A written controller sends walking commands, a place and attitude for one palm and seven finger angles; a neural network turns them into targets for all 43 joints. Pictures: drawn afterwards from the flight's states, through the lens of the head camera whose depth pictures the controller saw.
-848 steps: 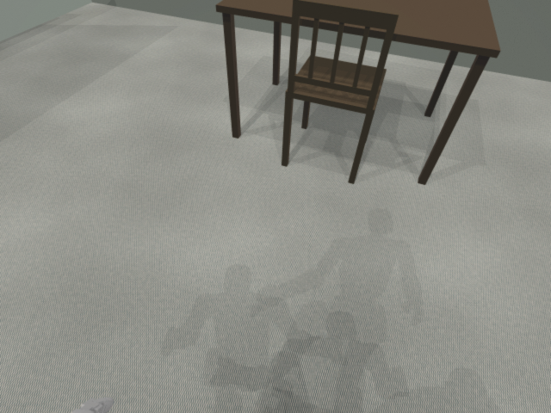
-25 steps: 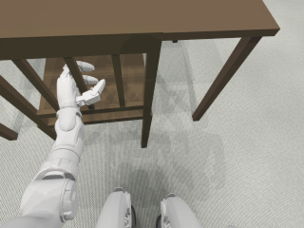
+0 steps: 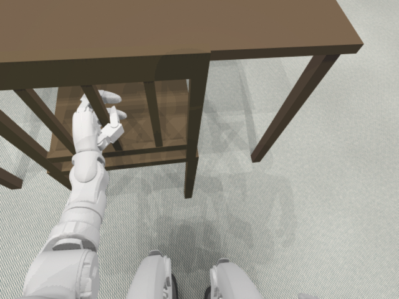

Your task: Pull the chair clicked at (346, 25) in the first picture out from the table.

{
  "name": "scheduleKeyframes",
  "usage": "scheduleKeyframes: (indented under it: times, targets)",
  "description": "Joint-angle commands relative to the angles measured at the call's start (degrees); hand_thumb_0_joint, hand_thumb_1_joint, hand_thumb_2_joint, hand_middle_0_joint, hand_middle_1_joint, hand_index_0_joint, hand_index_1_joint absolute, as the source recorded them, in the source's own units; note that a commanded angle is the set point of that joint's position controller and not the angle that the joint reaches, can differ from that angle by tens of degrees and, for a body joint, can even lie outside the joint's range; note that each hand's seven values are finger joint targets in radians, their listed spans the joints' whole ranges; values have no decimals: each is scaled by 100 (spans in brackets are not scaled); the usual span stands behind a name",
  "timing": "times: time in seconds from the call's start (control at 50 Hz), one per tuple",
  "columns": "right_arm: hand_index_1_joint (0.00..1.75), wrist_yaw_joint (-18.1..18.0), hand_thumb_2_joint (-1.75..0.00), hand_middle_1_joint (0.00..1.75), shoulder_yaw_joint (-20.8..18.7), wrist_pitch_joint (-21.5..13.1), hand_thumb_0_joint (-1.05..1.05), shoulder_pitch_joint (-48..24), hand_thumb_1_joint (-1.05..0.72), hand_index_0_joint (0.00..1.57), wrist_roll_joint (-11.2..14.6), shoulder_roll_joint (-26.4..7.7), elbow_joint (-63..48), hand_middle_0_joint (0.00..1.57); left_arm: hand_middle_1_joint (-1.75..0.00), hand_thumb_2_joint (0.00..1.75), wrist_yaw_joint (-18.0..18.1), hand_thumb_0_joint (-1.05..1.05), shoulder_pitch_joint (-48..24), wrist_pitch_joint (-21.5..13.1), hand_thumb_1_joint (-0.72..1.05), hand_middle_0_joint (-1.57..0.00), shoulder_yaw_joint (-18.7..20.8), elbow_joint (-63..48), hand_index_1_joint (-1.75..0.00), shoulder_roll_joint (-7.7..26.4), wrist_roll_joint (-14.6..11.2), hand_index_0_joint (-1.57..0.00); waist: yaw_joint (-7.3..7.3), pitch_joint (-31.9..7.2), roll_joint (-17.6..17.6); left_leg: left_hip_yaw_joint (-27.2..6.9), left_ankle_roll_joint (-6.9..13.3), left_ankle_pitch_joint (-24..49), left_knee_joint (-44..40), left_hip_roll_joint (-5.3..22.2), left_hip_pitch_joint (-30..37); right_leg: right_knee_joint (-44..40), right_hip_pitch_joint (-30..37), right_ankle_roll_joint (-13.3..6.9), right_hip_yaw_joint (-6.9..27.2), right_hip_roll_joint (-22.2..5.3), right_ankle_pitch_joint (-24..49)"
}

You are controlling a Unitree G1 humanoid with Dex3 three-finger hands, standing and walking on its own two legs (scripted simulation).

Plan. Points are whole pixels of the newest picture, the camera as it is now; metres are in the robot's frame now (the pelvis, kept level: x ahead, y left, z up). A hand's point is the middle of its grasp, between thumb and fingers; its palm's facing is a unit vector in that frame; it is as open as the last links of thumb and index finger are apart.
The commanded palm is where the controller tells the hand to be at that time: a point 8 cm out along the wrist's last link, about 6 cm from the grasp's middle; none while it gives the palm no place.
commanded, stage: hook a spindle and tug to test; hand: left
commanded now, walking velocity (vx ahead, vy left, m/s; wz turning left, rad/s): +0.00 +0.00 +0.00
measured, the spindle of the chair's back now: (106, 121) +0.47 +0.18 +0.01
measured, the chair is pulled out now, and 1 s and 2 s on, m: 0.00 0.08 0.20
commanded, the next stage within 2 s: step backward, pulling the chair out in 0.22 s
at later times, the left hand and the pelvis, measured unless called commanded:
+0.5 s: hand (114, 135) +0.42 +0.15 +0.03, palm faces +0.10 -0.99 -0.13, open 5.0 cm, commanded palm +0.40 +0.20 +0.03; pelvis +0.03 +0.01 +0.07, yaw +1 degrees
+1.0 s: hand (119, 159) +0.37 +0.14 +0.04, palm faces +0.06 -0.99 -0.15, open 5.0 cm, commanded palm +0.35 +0.19 +0.04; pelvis +0.00 -0.01 +0.11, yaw +0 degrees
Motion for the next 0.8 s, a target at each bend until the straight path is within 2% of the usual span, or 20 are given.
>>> scheduleKeyframes:
  times: [0.0, 0.04, 0.1, 0.14, 0.24, 0.26, 0.28, 0.3, 0.32, 0.34, 0.38, 0.4, 0.42, 0.44, 0.48, 0.5, 0.54, 0.64, 0.7, 0.78]
  targets:
    - [30, -51, -90, 30, -343, -134, 0, 536, -90, 20, 36, -933, -490, 20, -145, 90, -84, 0, -866, -383, 90, -50, -127, -1454, -145, 429, -4, -50, 89, -2762, 264, -713, -331, 2771, -713, 86, 3313, -859, 584, 46, 197, -50, 2553]
    - [30, -54, -90, 30, -341, -141, 0, 539, -90, 20, 49, -922, -497, 20, -145, 90, -105, 0, -750, -334, 90, -50, -198, -1549, -145, 373, -22, -50, 55, -2756, 125, -687, -303, 2892, -681, 84, 3228, -837, 693, 70, 217, -65, 2774]
    - [30, -58, -90, 30, -340, -178, 0, 496, -90, 20, 66, -893, -556, 20, -145, 90, -136, 0, -301, -304, 90, -50, -131, -1805, -145, 423, -107, -50, 151, -2707, -53, -555, -264, 2924, -678, 21, 2986, -878, 1147, 94, 301, -86, 3213]
    - [30, -57, -90, 30, -327, -205, 0, 479, -90, 20, 78, -881, -602, 20, -145, 90, -159, 0, -60, -314, 90, -50, -98, -2048, -145, 475, -150, -50, 224, -2806, -2, -542, -276, 3129, -695, 24, 3029, -829, 1281, 92, 314, -106, 3459]
    - [30, -60, -90, 30, -329, -274, 0, 443, -90, 20, 89, -867, -578, 20, -145, 90, -164, 0, 89, -304, 90, -50, -175, -2332, -145, 448, -164, -50, 212, -2566, 125, -564, -307, 3273, -685, 57, 3154, -821, 1103, 86, 290, -114, 3437]
    - [30, -63, -90, 30, -335, -292, 0, 401, -90, 20, 72, -839, -601, 20, -145, 90, -169, 0, 74, -326, 90, -50, -316, -2511, -145, 292, -169, -50, 192, -2666, 232, -542, -303, 3358, -646, 48, 3236, -806, 1102, 97, 299, -125, 3528]
    - [30, -72, -90, 30, -341, -304, 0, 411, -90, 20, 75, -843, -579, 20, -145, 90, -160, 0, 233, -310, 90, -50, -232, -2414, -145, 348, -182, -50, 211, -2645, 59, -549, -307, 3342, -638, 50, 3181, -809, 1153, 102, 303, -122, 3564]
    - [30, -64, -90, 30, -327, -324, 0, 370, -90, 20, 78, -816, -599, 20, -145, 90, -172, 0, 68, -317, 90, -50, -565, -2520, -145, 52, -165, -50, 136, -2569, 199, -558, -315, 3305, -654, 51, 3215, -815, 1053, 100, 287, -134, 3481]
    - [30, -258, -90, 30, -220, 29, 0, 729, -90, 20, 397, -797, -1017, 20, -145, 90, 187, 0, -1405, 474, 90, -50, -126, -3265, -145, 1592, 392, -50, 241, -3723, 454, -466, -187, 3062, -1713, 111, 4934, -1824, 3049, 76, 671, -508, 3902]
    - [30, -470, -90, 30, -301, 71, 0, 808, -90, 20, 476, -815, -1040, 20, -145, 90, 319, 0, -2015, 753, 90, -50, -155, -3937, -145, 1721, 414, -50, 213, -3796, 874, -442, -173, 3359, -1974, 76, 5471, -2136, 3272, 177, 731, -506, 4588]
    - [30, -656, -90, 30, -239, 54, 0, 674, -90, 20, 475, -789, -955, 20, -145, 90, 441, 0, -1367, 1194, 90, -50, -316, -3305, -145, 1313, 470, -50, 172, -3243, 835, -581, -156, 3876, -2140, 113, 5555, -2167, 3014, 256, 691, -519, 4918]
    - [30, -689, -90, 30, -205, 96, 0, 557, -90, 20, 472, -783, -847, 20, -145, 90, 445, 0, -889, 1445, 90, -50, -559, -2616, -145, 958, 494, -50, 190, -2701, 663, -735, -147, 3728, -2331, 193, 5317, -2287, 2855, 332, 694, -531, 4557]
    - [30, -753, -90, 30, -174, 120, 0, 589, -90, 20, 489, -787, -725, 20, -145, 90, 417, 0, -683, 1669, 90, -50, -854, -2008, -145, 602, 500, -50, 134, -2245, 203, -748, -78, 3874, -2465, 260, 5134, -2389, 2922, 371, 621, -523, 4602]
    - [30, -804, -90, 30, -171, 154, 0, 632, -90, 20, 487, -829, -630, 20, -145, 90, 380, 0, -591, 1825, 90, -50, -922, -1502, -145, 556, 531, -50, 130, -1915, -101, -787, -50, 3988, -2626, 360, 4970, -2521, 3081, 423, 581, -533, 4592]
    - [30, -878, -90, 30, -171, 170, 0, 574, -90, 20, 500, -901, -557, 20, -145, 90, 331, 0, -921, 1866, 90, -50, -835, -1049, -145, 696, 453, -50, 172, -1696, -445, -870, -26, 4065, -2907, 511, 4902, -2810, 3440, 499, 624, -601, 4600]
    - [30, -907, -90, 30, -173, 157, 0, 567, -90, 20, 503, -915, -512, 20, -145, 90, 312, 0, -1028, 1858, 90, -50, -842, -755, -145, 694, 458, -50, 185, -1583, -435, -919, -33, 4109, -3047, 572, 4942, -2905, 3539, 488, 627, -620, 4482]
    - [30, -947, -90, 30, -188, 99, 0, 550, -90, 20, 481, -915, -417, 20, -145, 90, 290, 0, -1274, 1784, 90, -50, -799, -393, -145, 766, 487, -50, 225, -1486, 57, -1046, -26, 4626, -3305, 693, 5411, -2961, 3515, 398, 582, -608, 4067]
    - [30, -900, -90, 30, -217, -108, 0, 445, -90, 20, 363, -846, -245, 20, -145, 90, 127, 0, -1134, 1630, 90, -50, -842, -40, -145, 679, 451, -50, 313, -1229, 1115, -1519, 43, 6298, -3755, 1071, 6650, -3157, 3059, 241, 565, -517, 2122]
    - [30, -844, -90, 30, -221, -251, 0, 369, -90, 20, 287, -829, -213, 20, -145, 90, 80, 0, -987, 1574, 90, -50, -825, -134, -145, 649, 433, -50, 361, -1191, 1132, -1652, 35, 6513, -3923, 1214, 6968, -3227, 3072, 182, 599, -494, 1607]
    - [30, -793, -90, 30, -254, -365, 0, 323, -90, 20, 253, -842, -249, 20, -145, 90, 36, 0, -657, 1533, 90, -50, -738, -529, -145, 676, 440, -50, 370, -1424, 779, -1577, 37, 6784, -3842, 1277, 7187, -3648, 3490, 164, 646, -505, 2151]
